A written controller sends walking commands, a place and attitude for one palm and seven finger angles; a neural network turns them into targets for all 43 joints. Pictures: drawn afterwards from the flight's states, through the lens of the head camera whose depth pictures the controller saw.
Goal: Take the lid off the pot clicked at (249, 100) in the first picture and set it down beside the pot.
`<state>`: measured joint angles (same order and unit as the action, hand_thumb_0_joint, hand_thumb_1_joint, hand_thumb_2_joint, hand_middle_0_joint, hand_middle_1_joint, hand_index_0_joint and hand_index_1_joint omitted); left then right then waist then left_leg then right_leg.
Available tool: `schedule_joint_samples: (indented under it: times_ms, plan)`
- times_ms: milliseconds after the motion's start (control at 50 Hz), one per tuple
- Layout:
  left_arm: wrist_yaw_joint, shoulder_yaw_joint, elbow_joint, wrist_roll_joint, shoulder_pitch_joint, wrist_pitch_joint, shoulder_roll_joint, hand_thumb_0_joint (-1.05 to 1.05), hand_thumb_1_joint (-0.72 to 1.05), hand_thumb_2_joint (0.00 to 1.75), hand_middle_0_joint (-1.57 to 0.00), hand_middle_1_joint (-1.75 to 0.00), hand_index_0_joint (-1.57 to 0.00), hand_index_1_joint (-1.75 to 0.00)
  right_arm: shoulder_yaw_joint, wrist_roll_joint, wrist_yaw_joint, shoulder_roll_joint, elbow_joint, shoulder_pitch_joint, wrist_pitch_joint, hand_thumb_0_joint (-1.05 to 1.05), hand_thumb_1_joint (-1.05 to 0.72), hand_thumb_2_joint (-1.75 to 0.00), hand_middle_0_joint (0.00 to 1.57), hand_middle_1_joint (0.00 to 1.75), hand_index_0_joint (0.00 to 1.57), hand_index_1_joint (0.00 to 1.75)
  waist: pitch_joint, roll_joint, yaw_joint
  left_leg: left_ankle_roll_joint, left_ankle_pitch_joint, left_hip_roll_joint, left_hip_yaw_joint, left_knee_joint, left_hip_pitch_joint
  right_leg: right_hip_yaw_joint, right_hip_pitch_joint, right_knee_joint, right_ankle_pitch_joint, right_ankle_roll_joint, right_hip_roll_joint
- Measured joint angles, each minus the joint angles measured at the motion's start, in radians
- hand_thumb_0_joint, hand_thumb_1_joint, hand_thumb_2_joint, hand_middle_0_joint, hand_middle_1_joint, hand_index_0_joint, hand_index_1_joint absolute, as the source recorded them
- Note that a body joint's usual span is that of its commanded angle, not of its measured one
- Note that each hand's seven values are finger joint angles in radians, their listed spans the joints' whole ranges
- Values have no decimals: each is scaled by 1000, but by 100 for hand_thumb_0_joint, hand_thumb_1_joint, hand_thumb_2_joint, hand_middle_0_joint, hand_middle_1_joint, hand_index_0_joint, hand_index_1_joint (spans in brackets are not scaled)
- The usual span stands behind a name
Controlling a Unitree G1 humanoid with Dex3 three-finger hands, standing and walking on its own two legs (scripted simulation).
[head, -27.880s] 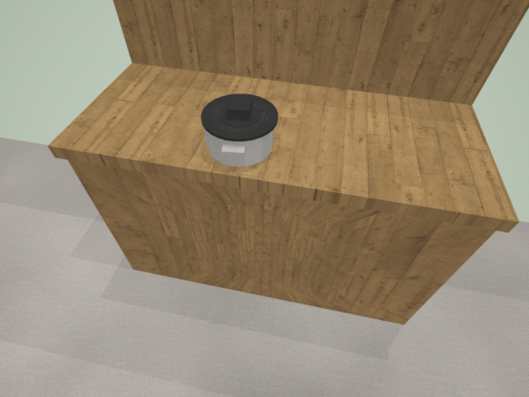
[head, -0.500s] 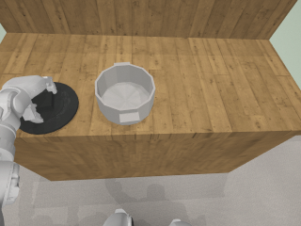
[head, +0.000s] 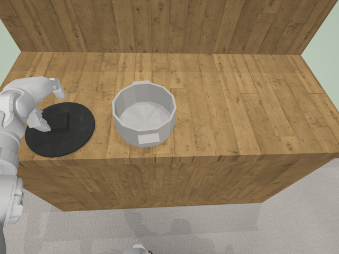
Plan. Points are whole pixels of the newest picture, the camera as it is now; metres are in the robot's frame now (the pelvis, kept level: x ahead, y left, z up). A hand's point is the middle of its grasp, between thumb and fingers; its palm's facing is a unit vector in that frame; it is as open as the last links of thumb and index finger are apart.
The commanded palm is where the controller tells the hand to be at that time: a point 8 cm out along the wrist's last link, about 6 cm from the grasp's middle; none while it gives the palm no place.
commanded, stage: raise the empty hand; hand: left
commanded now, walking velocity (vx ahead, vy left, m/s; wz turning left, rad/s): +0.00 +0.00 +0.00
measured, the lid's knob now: (57, 122) +0.46 +0.30 -0.01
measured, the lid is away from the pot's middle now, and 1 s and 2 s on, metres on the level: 0.24 0.24 0.24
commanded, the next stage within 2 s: draw the hand back to the body in 0.74 s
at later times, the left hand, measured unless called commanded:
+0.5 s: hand (32, 94) +0.44 +0.30 +0.12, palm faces -0.36 -0.09 -0.93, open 11.0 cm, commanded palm +0.44 +0.30 +0.19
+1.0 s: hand (28, 94) +0.43 +0.29 +0.14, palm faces -0.37 -0.09 -0.92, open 11.0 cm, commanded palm +0.42 +0.29 +0.20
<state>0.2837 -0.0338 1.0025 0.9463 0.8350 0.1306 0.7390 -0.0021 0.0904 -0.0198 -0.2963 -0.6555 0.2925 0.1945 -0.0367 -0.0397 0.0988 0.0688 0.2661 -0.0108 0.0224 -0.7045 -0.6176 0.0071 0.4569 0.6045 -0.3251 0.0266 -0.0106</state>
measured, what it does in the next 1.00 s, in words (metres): stands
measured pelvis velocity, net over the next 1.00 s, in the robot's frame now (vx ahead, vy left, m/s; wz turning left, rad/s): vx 0.00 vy -0.01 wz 0.02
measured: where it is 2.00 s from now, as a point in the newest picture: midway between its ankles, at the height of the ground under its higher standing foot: outside the picture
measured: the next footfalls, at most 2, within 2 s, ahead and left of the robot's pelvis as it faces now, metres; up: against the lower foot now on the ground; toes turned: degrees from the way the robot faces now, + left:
none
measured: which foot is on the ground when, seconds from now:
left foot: down 0.00-1.00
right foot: down 0.00-1.00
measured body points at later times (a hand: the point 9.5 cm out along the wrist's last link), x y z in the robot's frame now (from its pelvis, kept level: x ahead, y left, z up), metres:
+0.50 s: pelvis +0.00 +0.00 +0.01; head +0.06 +0.00 +0.46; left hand +0.45 +0.30 +0.18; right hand +0.07 -0.28 -0.11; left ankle +0.05 +0.07 -0.72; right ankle -0.02 -0.16 -0.72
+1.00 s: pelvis +0.00 -0.01 +0.02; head +0.06 -0.01 +0.46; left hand +0.44 +0.29 +0.19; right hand +0.09 -0.29 -0.10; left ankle +0.05 +0.07 -0.72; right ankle -0.02 -0.16 -0.72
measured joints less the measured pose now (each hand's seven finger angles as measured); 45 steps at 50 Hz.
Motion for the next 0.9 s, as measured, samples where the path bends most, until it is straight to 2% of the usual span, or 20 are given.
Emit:
schedule_joint_samples:
  times_ms: [180,280,580,700,800,900]
  plan:
    - [55,-5,-34,-16,9,-4,2,0,-1,65,-36,-85,-37,-86,0,0,-8,-6,-5,5,1,1,-91,-90,20,30,20,30,14,-3,-7,2,-13,5,-1,39,45,1,-48,-44,16,4,4]
    - [66,-2,-79,-17,12,3,10,0,-1,65,-36,-85,-37,-86,-6,-2,-6,-7,1,9,-3,1,-91,-90,20,30,20,30,18,-6,-8,1,-21,8,-2,62,70,2,-74,-69,25,-3,6]
    - [113,14,-117,-40,17,-28,19,0,-1,65,-36,-85,-37,-86,5,0,7,-1,17,-25,11,1,-91,-90,20,30,20,30,30,-11,-16,-2,-48,14,-3,123,139,3,-141,-126,49,3,11]
    - [147,-7,-106,-43,42,-47,35,0,-1,65,-36,-85,-37,-86,6,3,6,-5,16,-33,10,1,-91,-90,20,30,20,30,36,-12,-22,-6,-54,13,-9,135,154,8,-160,-143,57,4,9]
    - [175,-12,-109,-44,48,-49,48,0,-1,65,-36,-85,-37,-86,4,2,5,-9,14,-37,13,1,-91,-90,20,30,20,30,42,-6,-23,-8,-58,11,-12,139,155,10,-162,-147,60,2,7]
    - [177,-16,-154,-57,35,-25,31,0,-1,65,-36,-85,-37,-86,-2,-1,7,-16,7,-38,19,1,-91,-90,20,30,20,30,48,-9,-30,-9,-61,13,-16,142,157,15,-165,-150,61,-1,7]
